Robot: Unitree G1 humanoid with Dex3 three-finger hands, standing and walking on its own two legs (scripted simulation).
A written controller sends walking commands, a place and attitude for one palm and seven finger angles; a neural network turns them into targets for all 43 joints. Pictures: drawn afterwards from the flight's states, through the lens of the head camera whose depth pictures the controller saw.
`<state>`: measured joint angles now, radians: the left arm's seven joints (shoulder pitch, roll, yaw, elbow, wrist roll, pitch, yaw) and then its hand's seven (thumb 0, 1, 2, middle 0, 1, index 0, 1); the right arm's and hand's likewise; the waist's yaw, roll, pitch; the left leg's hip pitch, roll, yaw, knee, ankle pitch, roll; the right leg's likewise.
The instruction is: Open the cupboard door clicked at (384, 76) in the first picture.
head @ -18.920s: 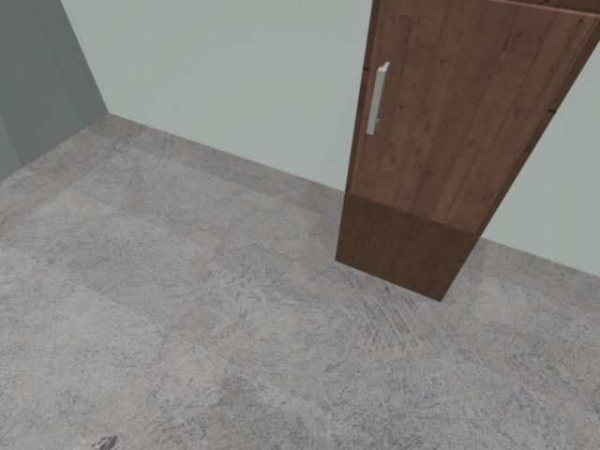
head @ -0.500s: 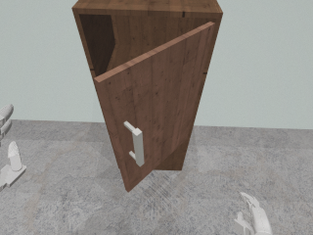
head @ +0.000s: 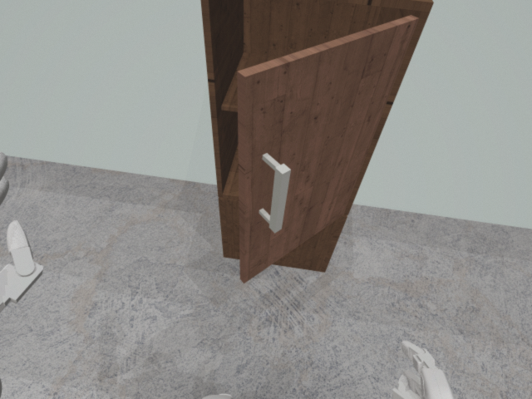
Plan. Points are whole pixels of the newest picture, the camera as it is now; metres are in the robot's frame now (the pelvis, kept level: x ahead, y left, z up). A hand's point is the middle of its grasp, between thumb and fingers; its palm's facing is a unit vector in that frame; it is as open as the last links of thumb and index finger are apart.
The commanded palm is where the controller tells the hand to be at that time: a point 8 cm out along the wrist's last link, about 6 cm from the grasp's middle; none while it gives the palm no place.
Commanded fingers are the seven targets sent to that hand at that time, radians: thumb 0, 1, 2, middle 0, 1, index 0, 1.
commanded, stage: step back with the hand held close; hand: left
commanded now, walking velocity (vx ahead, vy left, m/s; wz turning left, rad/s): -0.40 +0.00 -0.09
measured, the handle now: (272, 195) +0.46 +0.03 +0.03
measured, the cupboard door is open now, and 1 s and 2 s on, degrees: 46 46 46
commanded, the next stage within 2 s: stop stepping back and stand still in 0.10 s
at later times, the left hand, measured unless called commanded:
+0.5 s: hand (17, 357) +0.12 +0.23 +0.18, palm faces +0.34 -0.82 -0.46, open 7.4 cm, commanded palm +0.08 +0.26 +0.19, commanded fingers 0.00 0.90 0.90 -0.20 -0.30 -0.20 -0.30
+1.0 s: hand out of the picture +0.08 +0.24 +0.17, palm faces +0.32 -0.84 -0.45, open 7.4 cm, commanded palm +0.02 +0.28 +0.19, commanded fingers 0.00 0.90 0.90 -0.20 -0.30 -0.20 -0.30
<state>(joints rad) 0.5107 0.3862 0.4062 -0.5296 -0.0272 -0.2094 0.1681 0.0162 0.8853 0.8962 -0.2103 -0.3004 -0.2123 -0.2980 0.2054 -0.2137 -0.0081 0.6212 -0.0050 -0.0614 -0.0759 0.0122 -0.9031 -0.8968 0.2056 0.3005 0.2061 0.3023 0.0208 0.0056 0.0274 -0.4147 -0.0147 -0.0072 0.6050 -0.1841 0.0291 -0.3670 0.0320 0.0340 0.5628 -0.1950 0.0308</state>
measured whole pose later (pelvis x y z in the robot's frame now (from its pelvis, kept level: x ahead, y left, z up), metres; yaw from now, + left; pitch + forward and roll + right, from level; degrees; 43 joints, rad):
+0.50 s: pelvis -0.10 -0.02 +0.00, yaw -7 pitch +1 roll +0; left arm 0.59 0.45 0.43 -0.49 -0.06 -0.19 0.14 0.02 0.88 0.90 -0.21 -0.30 -0.22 -0.30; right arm 0.28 -0.22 0.02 0.67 0.01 -0.08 -0.06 0.01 -0.90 -0.90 0.21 0.30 0.21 0.30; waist 0.01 -0.02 -0.08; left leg -0.39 -0.01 0.03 0.59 -0.22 0.03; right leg -0.06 0.05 0.00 0.49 -0.44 -0.04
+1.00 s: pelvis -0.16 +0.00 +0.01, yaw -8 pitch -1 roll +0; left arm 0.51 0.40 0.41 -0.42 -0.04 -0.19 0.15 0.02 0.89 0.90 -0.21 -0.30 -0.21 -0.30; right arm 0.23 -0.18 0.03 0.64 -0.01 -0.14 -0.07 0.01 -0.90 -0.90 0.20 0.30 0.20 0.30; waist -0.01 0.00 0.00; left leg -0.33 -0.03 0.01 0.47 -0.13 0.03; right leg -0.14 0.03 -0.01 0.50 -0.35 -0.02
